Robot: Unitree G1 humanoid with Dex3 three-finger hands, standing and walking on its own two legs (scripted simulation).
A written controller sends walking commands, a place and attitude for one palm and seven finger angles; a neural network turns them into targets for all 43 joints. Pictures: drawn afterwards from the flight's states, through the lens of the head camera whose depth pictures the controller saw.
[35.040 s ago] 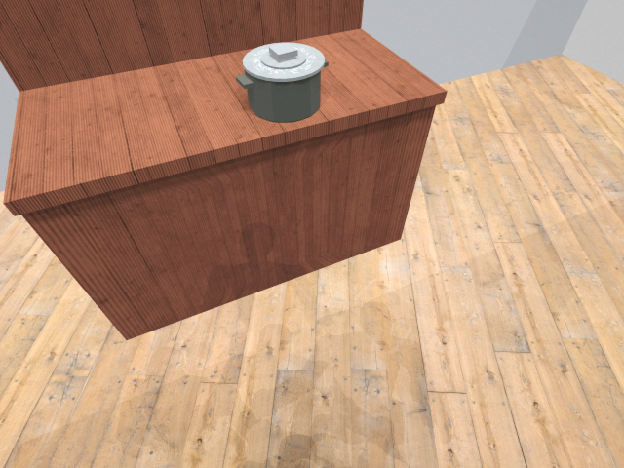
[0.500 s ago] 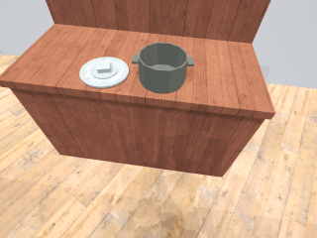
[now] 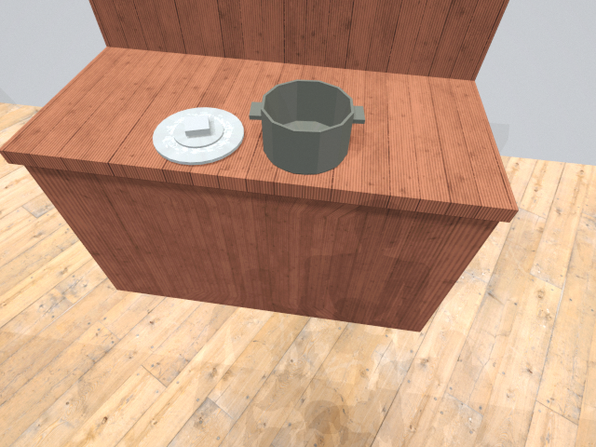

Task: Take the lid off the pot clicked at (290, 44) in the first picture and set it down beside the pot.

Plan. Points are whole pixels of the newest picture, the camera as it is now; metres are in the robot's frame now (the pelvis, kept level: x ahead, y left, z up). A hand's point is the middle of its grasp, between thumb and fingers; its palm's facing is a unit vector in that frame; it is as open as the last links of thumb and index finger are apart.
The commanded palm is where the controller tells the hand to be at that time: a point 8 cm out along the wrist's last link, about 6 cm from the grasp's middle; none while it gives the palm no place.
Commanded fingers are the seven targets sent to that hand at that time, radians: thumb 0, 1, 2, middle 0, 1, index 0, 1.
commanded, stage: let the arm hang, fingers relaxed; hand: left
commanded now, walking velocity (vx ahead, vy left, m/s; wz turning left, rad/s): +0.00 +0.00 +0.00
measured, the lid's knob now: (197, 125) +0.77 +0.27 -0.03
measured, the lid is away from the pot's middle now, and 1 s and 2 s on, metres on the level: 0.25 0.25 0.25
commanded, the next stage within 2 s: look to check the result in 0.18 s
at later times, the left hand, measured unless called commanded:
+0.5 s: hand out of the picture -0.01 +0.16 -0.18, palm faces +0.04 -0.98 -0.19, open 7.3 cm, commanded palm none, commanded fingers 0.00 0.90 0.90 -0.20 -0.30 -0.20 -0.30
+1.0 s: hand out of the picture -0.01 +0.16 -0.18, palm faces +0.04 -0.98 -0.19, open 7.3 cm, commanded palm none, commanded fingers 0.00 0.90 0.90 -0.20 -0.30 -0.20 -0.30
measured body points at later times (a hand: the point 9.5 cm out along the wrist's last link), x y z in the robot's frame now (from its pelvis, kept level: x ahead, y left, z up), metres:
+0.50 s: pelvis +0.00 +0.00 +0.00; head +0.02 +0.00 +0.45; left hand -0.01 +0.22 -0.16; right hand -0.02 -0.22 -0.16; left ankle -0.03 +0.12 -0.74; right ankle -0.05 -0.12 -0.74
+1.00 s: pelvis -0.01 +0.00 +0.00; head +0.02 +0.00 +0.45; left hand -0.01 +0.21 -0.16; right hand -0.02 -0.21 -0.16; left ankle -0.03 +0.12 -0.74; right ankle -0.05 -0.12 -0.74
